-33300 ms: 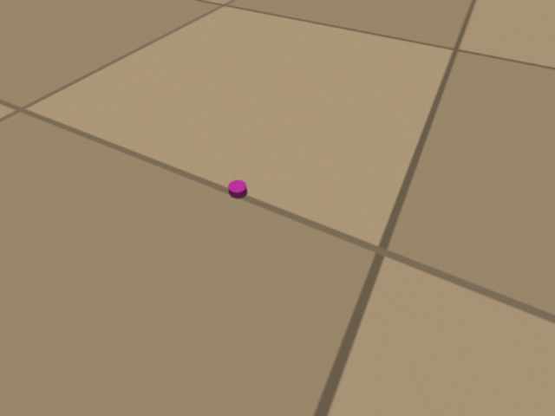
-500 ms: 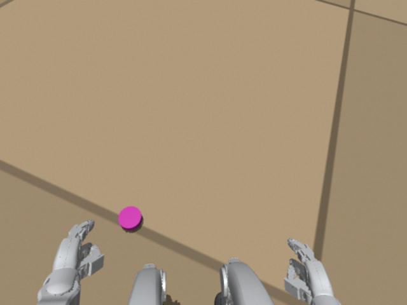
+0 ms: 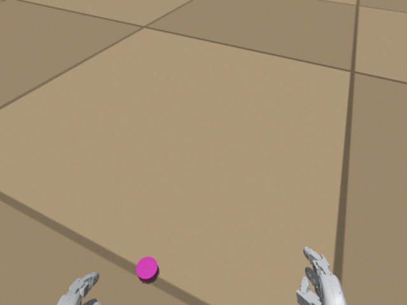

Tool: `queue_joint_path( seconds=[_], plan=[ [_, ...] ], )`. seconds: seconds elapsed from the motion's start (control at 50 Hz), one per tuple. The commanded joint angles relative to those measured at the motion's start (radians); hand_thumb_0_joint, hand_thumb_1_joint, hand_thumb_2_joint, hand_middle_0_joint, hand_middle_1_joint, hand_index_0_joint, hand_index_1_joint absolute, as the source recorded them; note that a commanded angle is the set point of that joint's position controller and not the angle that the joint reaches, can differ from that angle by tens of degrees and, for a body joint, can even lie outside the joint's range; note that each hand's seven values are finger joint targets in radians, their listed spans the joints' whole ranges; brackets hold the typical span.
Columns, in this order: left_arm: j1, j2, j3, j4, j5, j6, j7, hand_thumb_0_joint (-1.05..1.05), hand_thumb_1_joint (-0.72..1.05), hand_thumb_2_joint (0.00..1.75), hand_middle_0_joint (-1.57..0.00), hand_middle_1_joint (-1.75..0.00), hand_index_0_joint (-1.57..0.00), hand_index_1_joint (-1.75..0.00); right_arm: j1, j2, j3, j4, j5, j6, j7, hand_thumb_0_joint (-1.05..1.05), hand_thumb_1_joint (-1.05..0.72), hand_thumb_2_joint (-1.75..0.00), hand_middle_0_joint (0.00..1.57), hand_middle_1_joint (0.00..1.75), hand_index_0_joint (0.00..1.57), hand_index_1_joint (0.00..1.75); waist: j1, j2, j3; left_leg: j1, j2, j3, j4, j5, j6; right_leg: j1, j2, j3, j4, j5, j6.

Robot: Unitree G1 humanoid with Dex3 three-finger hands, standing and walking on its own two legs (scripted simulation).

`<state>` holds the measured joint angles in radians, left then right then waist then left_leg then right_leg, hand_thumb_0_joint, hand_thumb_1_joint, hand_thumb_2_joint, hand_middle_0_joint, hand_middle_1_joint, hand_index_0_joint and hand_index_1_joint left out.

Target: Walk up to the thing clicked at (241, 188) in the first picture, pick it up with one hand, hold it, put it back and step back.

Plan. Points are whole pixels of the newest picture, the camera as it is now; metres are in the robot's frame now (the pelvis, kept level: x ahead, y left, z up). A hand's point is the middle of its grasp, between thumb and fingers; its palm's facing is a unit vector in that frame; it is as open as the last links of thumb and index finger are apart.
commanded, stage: home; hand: left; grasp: from above
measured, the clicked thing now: (147, 269) +0.46 +0.21 -0.70
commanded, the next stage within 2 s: stand in 1.86 s
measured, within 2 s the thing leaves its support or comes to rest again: neither
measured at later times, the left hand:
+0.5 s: hand out of the picture +0.16 +0.18 -0.05, palm faces +0.04 -0.98 -0.20, open 7.4 cm
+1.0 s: hand out of the picture +0.16 +0.17 -0.05, palm faces +0.04 -0.98 -0.20, open 7.4 cm
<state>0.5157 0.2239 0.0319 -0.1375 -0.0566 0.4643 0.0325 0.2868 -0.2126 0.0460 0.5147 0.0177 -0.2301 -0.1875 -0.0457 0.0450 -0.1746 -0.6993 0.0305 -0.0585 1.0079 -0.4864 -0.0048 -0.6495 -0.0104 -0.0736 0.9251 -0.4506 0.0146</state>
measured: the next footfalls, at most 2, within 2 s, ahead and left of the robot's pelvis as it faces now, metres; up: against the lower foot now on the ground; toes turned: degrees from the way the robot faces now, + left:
none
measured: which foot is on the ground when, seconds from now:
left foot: down 0.00-1.00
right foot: down 0.00-1.00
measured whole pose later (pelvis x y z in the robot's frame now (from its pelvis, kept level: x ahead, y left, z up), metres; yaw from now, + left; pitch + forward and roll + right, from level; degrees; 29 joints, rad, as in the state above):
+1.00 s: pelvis +0.00 -0.01 +0.00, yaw +0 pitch +10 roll -3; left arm 0.50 0.23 0.03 -0.12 -0.05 0.45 0.02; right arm 0.29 -0.21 0.04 0.55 0.01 -0.25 -0.18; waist -0.04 0.04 -0.15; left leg -0.69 0.03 -0.06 1.01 -0.49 -0.01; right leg -0.65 -0.01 -0.07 0.94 -0.46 0.01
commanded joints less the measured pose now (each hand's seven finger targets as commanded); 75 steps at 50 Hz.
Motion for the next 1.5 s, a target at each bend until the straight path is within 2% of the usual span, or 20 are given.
queue_joint_path(
  seconds=[0.0,0.18,0.28,0.34,0.44,0.48,0.66,0.76,0.94,0.98,1.0,1.08,1.1,1.14,1.18,1.24,1.28,1.3,1.4,1.48],
  plan=[
    [-0.045,0.098,0.054,-0.188,0.01,-0.055,-0.008,0.0,0.9,0.9,-0.2,-0.3,-0.2,-0.3,-0.051,-0.13,-0.062,-0.14,-0.01,-0.07,-0.014,0.0,-0.9,-0.9,0.2,0.3,0.2,0.3,-0.007,0.01,-0.061,0.107,-0.029,0.01,-0.173,0.21,0.016,0.047,0.031,-0.005,-0.135,0.163,-0.016],
    [-0.05,0.103,0.054,-0.183,0.013,-0.064,-0.005,0.0,0.9,0.9,-0.2,-0.3,-0.2,-0.3,-0.068,-0.131,-0.057,-0.129,-0.014,-0.078,-0.01,0.0,-0.9,-0.9,0.2,0.3,0.2,0.3,0.002,0.038,-0.049,0.109,-0.025,-0.005,-0.198,0.17,0.012,0.045,0.034,-0.01,-0.137,0.13,-0.018],
    [-0.023,0.092,0.047,-0.164,0.01,-0.065,-0.006,0.0,0.9,0.9,-0.2,-0.3,-0.2,-0.3,-0.064,-0.13,-0.059,-0.126,-0.014,-0.075,-0.008,0.0,-0.9,-0.9,0.2,0.3,0.2,0.3,0.005,0.032,-0.075,0.124,-0.02,-0.012,-0.189,0.25,0.007,0.055,0.037,-0.014,-0.12,0.182,-0.022],
    [-0.038,0.099,0.058,-0.166,0.005,-0.069,-0.004,0.0,0.9,0.9,-0.2,-0.3,-0.2,-0.3,-0.069,-0.127,-0.056,-0.127,-0.013,-0.075,-0.01,0.0,-0.9,-0.9,0.2,0.3,0.2,0.3,0.006,0.012,-0.05,0.098,-0.03,0.008,-0.181,0.193,0.017,0.061,0.031,-0.004,-0.143,0.152,-0.016],
    [-0.029,0.102,0.063,-0.167,0.004,-0.07,-0.004,0.0,0.9,0.9,-0.2,-0.3,-0.2,-0.3,-0.057,-0.128,-0.063,-0.125,-0.014,-0.078,-0.012,0.0,-0.9,-0.9,0.2,0.3,0.2,0.3,0.005,-0.004,-0.072,0.104,-0.03,0.014,-0.166,0.234,0.017,0.076,0.03,0.0,-0.138,0.193,-0.014],
    [-0.034,0.097,0.057,-0.161,0.007,-0.07,-0.005,0.0,0.9,0.9,-0.2,-0.3,-0.2,-0.3,-0.066,-0.128,-0.06,-0.127,-0.013,-0.077,-0.011,0.0,-0.9,-0.9,0.2,0.3,0.2,0.3,0.006,-0.002,-0.043,0.093,-0.031,0.016,-0.175,0.19,0.019,0.057,0.029,0.003,-0.147,0.157,-0.013],
    [-0.046,0.103,0.055,-0.169,0.009,-0.072,-0.007,0.0,0.9,0.9,-0.2,-0.3,-0.2,-0.3,-0.062,-0.133,-0.065,-0.122,-0.013,-0.08,-0.01,0.0,-0.9,-0.9,0.2,0.3,0.2,0.3,0.004,0.016,-0.038,0.094,-0.024,0.004,-0.193,0.156,0.014,0.042,0.033,-0.002,-0.14,0.12,-0.016],
    [-0.041,0.106,0.059,-0.184,0.003,-0.068,-0.009,0.0,0.9,0.9,-0.2,-0.3,-0.2,-0.3,-0.064,-0.131,-0.064,-0.127,-0.01,-0.082,-0.01,0.0,-0.9,-0.9,0.2,0.3,0.2,0.3,0.007,0.001,-0.055,0.094,-0.03,0.016,-0.175,0.18,0.019,0.062,0.027,0.006,-0.146,0.145,-0.014],
    [-0.037,0.106,0.056,-0.164,0.008,-0.069,-0.006,0.0,0.9,0.9,-0.2,-0.3,-0.2,-0.3,-0.069,-0.129,-0.063,-0.126,-0.012,-0.081,-0.012,0.0,-0.9,-0.9,0.2,0.3,0.2,0.3,0.007,-0.003,-0.029,0.072,-0.034,0.025,-0.17,0.137,0.021,0.05,0.023,0.012,-0.157,0.111,-0.011],
    [-0.046,0.098,0.048,-0.184,0.005,-0.07,-0.008,0.0,0.9,0.9,-0.2,-0.3,-0.2,-0.3,-0.068,-0.129,-0.063,-0.131,-0.01,-0.082,-0.013,0.0,-0.9,-0.9,0.2,0.3,0.2,0.3,0.0,-0.009,-0.044,0.08,-0.032,0.021,-0.169,0.149,0.021,0.054,0.023,0.01,-0.154,0.124,-0.01],
    [-0.04,0.118,0.075,-0.199,0.002,-0.071,-0.007,0.0,0.9,0.9,-0.2,-0.3,-0.2,-0.3,-0.06,-0.13,-0.067,-0.126,-0.012,-0.082,-0.014,0.0,-0.9,-0.9,0.2,0.3,0.2,0.3,0.009,0.005,-0.08,0.088,-0.034,0.02,-0.162,0.175,0.021,0.072,0.023,0.012,-0.146,0.147,-0.012],
    [-0.039,0.111,0.055,-0.201,0.009,-0.072,-0.006,0.0,0.9,0.9,-0.2,-0.3,-0.2,-0.3,-0.052,-0.133,-0.07,-0.123,-0.013,-0.079,-0.013,0.0,-0.9,-0.9,0.2,0.3,0.2,0.3,0.001,0.023,-0.084,0.113,-0.027,0.016,-0.159,0.25,0.014,0.066,0.028,0.006,-0.124,0.209,-0.015],
    [-0.019,0.092,0.047,-0.165,0.01,-0.068,-0.005,0.0,0.9,0.9,-0.2,-0.3,-0.2,-0.3,-0.057,-0.125,-0.065,-0.119,-0.014,-0.078,-0.013,0.0,-0.9,-0.9,0.2,0.3,0.2,0.3,0.003,0.017,-0.077,0.108,-0.028,0.014,-0.156,0.246,0.014,0.061,0.028,0.005,-0.127,0.205,-0.014],
    [-0.036,0.118,0.07,-0.194,0.011,-0.075,-0.002,0.0,0.9,0.9,-0.2,-0.3,-0.2,-0.3,-0.057,-0.13,-0.071,-0.122,-0.014,-0.08,-0.014,0.0,-0.9,-0.9,0.2,0.3,0.2,0.3,0.009,0.009,-0.088,0.112,-0.027,0.014,-0.157,0.246,0.015,0.077,0.027,0.004,-0.127,0.203,-0.015],
    [-0.028,0.104,0.052,-0.178,0.008,-0.073,-0.005,0.0,0.9,0.9,-0.2,-0.3,-0.2,-0.3,-0.06,-0.127,-0.066,-0.122,-0.014,-0.076,-0.012,0.0,-0.9,-0.9,0.2,0.3,0.2,0.3,0.007,0.012,-0.067,0.1,-0.028,0.013,-0.162,0.225,0.016,0.065,0.028,0.004,-0.132,0.186,-0.015],
    [-0.033,0.113,0.062,-0.191,0.008,-0.073,-0.003,0.0,0.9,0.9,-0.2,-0.3,-0.2,-0.3,-0.055,-0.132,-0.07,-0.121,-0.013,-0.076,-0.011,0.0,-0.9,-0.9,0.2,0.3,0.2,0.3,0.007,0.024,-0.077,0.114,-0.025,0.013,-0.163,0.249,0.013,0.067,0.03,0.003,-0.125,0.203,-0.016],
    [-0.027,0.101,0.049,-0.175,0.009,-0.07,-0.006,0.0,0.9,0.9,-0.2,-0.3,-0.2,-0.3,-0.066,-0.13,-0.066,-0.126,-0.013,-0.075,-0.009,0.0,-0.9,-0.9,0.2,0.3,0.2,0.3,0.007,0.017,-0.038,0.096,-0.023,0.007,-0.174,0.205,0.013,0.05,0.032,-0.002,-0.132,0.164,-0.015],
    [-0.038,0.107,0.061,-0.187,0.006,-0.071,-0.002,0.0,0.9,0.9,-0.2,-0.3,-0.2,-0.3,-0.071,-0.131,-0.068,-0.128,-0.012,-0.075,-0.009,0.0,-0.9,-0.9,0.2,0.3,0.2,0.3,0.011,0.008,-0.039,0.088,-0.024,0.008,-0.175,0.186,0.014,0.054,0.03,-0.002,-0.137,0.148,-0.013],
    [-0.004,0.104,0.054,-0.18,0.007,-0.064,-0.003,0.0,0.9,0.9,-0.2,-0.3,-0.2,-0.3,-0.05,-0.133,-0.073,-0.127,-0.013,-0.072,-0.01,0.0,-0.9,-0.9,0.2,0.3,0.2,0.3,0.005,0.01,-0.087,0.118,-0.023,0.013,-0.154,0.285,0.012,0.079,0.03,0.001,-0.117,0.236,-0.016],
    [-0.025,0.113,0.059,-0.191,0.008,-0.07,-0.003,0.0,0.9,0.9,-0.2,-0.3,-0.2,-0.3,-0.049,-0.136,-0.074,-0.123,-0.015,-0.068,-0.007,0.0,-0.9,-0.9,0.2,0.3,0.2,0.3,0.006,0.041,-0.086,0.12,-0.02,0.006,-0.165,0.273,0.007,0.064,0.032,0.0,-0.112,0.215,-0.019]
  ],
)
